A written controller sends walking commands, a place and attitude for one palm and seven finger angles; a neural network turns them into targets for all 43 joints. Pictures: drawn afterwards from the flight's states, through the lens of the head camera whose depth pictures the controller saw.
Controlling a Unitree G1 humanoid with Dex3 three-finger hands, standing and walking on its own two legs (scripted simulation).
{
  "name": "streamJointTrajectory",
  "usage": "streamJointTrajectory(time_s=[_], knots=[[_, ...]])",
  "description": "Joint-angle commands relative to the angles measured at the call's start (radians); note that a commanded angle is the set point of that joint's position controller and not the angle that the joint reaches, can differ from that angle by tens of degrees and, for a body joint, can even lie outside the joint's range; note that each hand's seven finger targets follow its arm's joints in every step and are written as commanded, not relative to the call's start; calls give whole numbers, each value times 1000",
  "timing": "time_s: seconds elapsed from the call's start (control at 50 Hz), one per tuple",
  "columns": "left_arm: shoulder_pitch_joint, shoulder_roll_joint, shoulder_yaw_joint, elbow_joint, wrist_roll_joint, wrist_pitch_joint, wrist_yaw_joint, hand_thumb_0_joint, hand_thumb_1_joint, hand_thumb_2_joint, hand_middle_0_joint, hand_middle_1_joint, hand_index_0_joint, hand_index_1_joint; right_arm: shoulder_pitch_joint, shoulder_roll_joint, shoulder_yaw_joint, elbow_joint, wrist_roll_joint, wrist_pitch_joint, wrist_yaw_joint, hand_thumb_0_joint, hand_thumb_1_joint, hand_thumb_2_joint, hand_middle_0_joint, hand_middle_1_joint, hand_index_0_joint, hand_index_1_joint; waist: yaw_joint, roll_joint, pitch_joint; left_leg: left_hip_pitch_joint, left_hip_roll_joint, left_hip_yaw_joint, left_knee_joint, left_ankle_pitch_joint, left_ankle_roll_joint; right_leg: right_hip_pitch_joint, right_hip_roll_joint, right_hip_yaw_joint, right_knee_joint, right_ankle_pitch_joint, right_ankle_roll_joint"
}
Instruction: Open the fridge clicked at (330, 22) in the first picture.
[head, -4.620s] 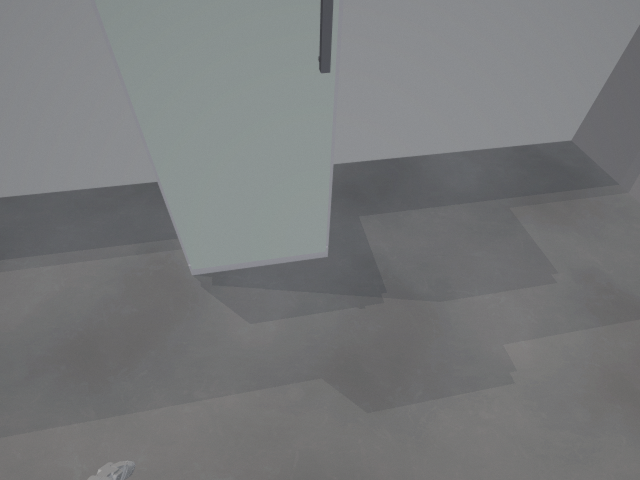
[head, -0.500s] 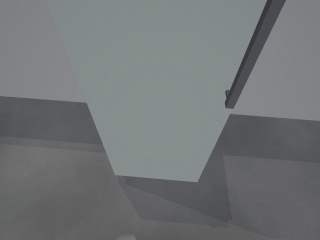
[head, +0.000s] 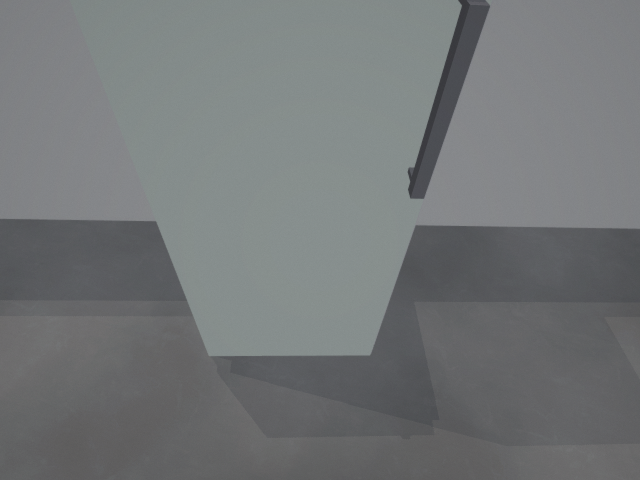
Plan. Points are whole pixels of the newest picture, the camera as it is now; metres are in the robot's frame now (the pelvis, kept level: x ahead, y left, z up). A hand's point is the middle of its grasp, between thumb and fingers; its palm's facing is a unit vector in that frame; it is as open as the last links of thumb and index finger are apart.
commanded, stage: come to a stop and stand still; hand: right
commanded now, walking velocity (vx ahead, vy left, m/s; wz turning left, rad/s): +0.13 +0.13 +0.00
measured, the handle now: (436, 108) +0.56 -0.15 +0.19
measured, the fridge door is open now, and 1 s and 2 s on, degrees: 0 0 0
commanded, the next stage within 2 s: look again from close up in 1.04 s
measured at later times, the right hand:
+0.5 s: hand out of the picture +0.08 -0.21 -0.19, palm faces -0.02 +0.98 -0.18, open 7.3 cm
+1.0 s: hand out of the picture +0.09 -0.21 -0.18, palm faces +0.06 +0.97 -0.21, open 7.2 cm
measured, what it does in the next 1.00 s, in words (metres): steps on the spot: right foot, then left foot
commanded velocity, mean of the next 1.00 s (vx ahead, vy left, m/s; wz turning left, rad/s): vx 0.02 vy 0.05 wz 0.00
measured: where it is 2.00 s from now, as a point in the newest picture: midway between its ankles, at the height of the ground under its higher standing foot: outside the picture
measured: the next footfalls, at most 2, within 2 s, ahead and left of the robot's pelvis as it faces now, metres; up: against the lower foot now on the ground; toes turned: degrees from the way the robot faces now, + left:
right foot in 0.06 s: +0.05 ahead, -0.15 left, +0.00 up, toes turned -6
left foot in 0.52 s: +0.09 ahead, +0.09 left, +0.00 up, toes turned +4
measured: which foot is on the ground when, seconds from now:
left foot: down 0.00-0.06, up 0.08-0.50, down 0.52-1.00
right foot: up 0.00-0.04, down 0.06-1.00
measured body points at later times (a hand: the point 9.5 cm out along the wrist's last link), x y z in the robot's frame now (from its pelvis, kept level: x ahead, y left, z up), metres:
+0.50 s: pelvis +0.04 -0.03 -0.01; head +0.08 -0.04 +0.44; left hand -0.06 +0.16 -0.15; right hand +0.09 -0.26 -0.17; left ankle +0.05 +0.09 -0.73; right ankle -0.04 -0.14 -0.74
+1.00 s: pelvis +0.07 -0.03 +0.00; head +0.08 -0.02 +0.45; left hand +0.09 +0.20 -0.16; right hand +0.08 -0.26 -0.16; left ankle +0.05 +0.09 -0.74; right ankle +0.01 -0.14 -0.74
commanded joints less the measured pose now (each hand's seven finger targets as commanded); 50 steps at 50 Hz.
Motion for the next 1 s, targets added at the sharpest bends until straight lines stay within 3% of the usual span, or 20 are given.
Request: streamJointTrajectory(time_s=[0.0,0.02,0.04,0.06,0.08,0.14,0.2,0.28,0.36,0.42,0.48,0.52,0.56,0.62,0.66,0.7,0.72,0.76,0.84,0.98], knots=[[191,-11,-20,7,-9,-45,16,0,900,900,-200,-300,-200,-300,-39,-184,-36,-31,12,-14,-6,0,-900,-900,200,300,200,300,77,173,-40,-98,97,-164,-161,-418,48,235,36,-63,-333,117,-26],[217,21,-16,21,-7,-54,26,0,900,900,-200,-300,-200,-300,-30,-144,-25,-26,21,-9,-2,0,-900,-900,200,300,200,300,86,44,-33,-173,50,-121,-62,-426,20,290,-20,-4,-392,75,-34],[231,87,-4,18,5,-60,32,0,900,900,-200,-300,-200,-300,-20,-86,-13,-33,28,-6,4,0,-900,-900,200,300,200,300,100,-184,-5,-251,-39,-30,150,-394,-14,228,-202,267,-536,-181,-87],[180,144,3,-14,4,-54,38,0,900,900,-200,-300,-200,-300,-44,-60,-8,-49,22,-6,4,0,-900,-900,200,300,200,300,93,-288,87,-285,-63,8,284,-355,-21,86,-335,406,-641,-338,-136],[133,151,-2,-33,12,-54,43,0,900,900,-200,-300,-200,-300,-63,-66,-13,-51,16,-7,10,0,-900,-900,200,300,200,300,82,-206,151,-272,-38,-45,375,-312,-14,-34,-363,424,-671,-352,-174],[91,63,-28,-12,3,-74,55,0,900,900,-200,-300,-200,-300,14,-64,-17,26,4,-2,23,0,-900,-900,200,300,200,300,44,-128,172,-271,-45,-78,524,-159,-24,5,-230,240,-625,-66,-101],[166,47,-32,22,-2,-86,70,0,900,900,-200,-300,-200,-300,34,-74,-20,44,6,1,25,0,-900,-900,200,300,200,300,52,-129,130,-298,-50,-86,573,-115,-44,115,-218,167,-555,285,-86],[254,24,-37,62,0,-92,87,0,900,900,-200,-300,-200,-300,-12,-65,-18,20,13,9,17,0,-900,-900,200,300,200,300,70,-132,81,-311,-43,-85,581,-166,-50,218,-249,146,-446,724,-140],[271,6,-34,90,4,-89,85,0,900,900,-200,-300,-200,-300,-95,-34,2,-2,23,-3,14,0,-900,-900,200,300,200,300,96,-172,53,-213,-42,-22,370,-217,-35,262,-226,122,-374,900,-179],[276,9,-27,110,3,-81,81,0,900,900,-200,-300,-200,-300,-119,-21,6,-2,29,-16,10,0,-900,-900,200,300,200,300,100,-189,22,-100,-62,7,189,-213,-18,263,-210,135,-325,921,-170],[279,-14,-25,113,-14,-82,73,0,900,900,-200,-300,-200,-300,-7,-67,-2,43,29,-39,2,0,-900,-900,200,300,200,300,48,-87,-65,208,-23,-21,-65,145,0,146,-149,90,-197,741,-93],[260,-89,-44,95,-27,-84,63,0,900,900,-200,-300,-200,-300,61,-137,-8,89,30,-53,-17,0,-900,-900,200,300,200,300,35,131,-127,442,232,-204,29,631,111,-103,-46,4,-135,101,-20],[230,-88,-39,90,-20,-59,67,0,900,900,-200,-300,-200,-300,27,-122,-3,83,27,-51,-23,0,-900,-900,200,300,200,300,38,233,-85,322,231,-188,-18,618,173,-68,-52,14,-41,-125,-21],[227,-90,-41,115,-18,-51,63,0,900,900,-200,-300,-200,-300,-66,-83,9,67,28,-41,-25,0,-900,-900,200,300,200,300,66,157,-1,198,170,-114,-18,481,144,-21,-71,15,-131,-15,-21],[265,-94,-42,144,-14,-59,59,0,900,900,-200,-300,-200,-300,-94,-70,13,61,38,-38,-23,0,-900,-900,200,300,200,300,85,57,-4,127,103,-68,16,312,92,96,-76,11,-294,279,-21],[219,-58,-43,143,-7,-67,59,0,900,900,-200,-300,-200,-300,-82,-49,17,56,44,-33,-18,0,-900,-900,200,300,200,300,59,-35,16,96,26,-30,7,139,37,111,-119,34,-327,425,-33],[182,-54,-40,132,-9,-62,54,0,900,900,-200,-300,-200,-300,-91,-48,12,51,35,-26,-20,0,-900,-900,200,300,200,300,53,-30,76,75,17,-25,-30,34,22,67,-125,21,-344,345,-32],[160,-55,-44,128,-9,-70,55,0,900,900,-200,-300,-200,-300,-69,-50,14,62,28,-26,-18,0,-900,-900,200,300,200,300,47,-72,115,99,13,-34,-29,75,17,48,-121,29,-366,397,-42],[149,-32,-43,118,-9,-76,61,0,900,900,-200,-300,-200,-300,-23,-64,20,78,33,-39,-20,0,-900,-900,200,300,200,300,53,-43,4,154,32,-42,-22,246,21,156,-118,11,-343,531,-41],[118,0,-46,105,-12,-74,60,0,900,900,-200,-300,-200,-300,1,-84,26,86,31,-45,-21,0,-900,-900,200,300,200,300,55,3,-12,172,41,-43,-32,316,19,196,-114,3,-354,549,-42]])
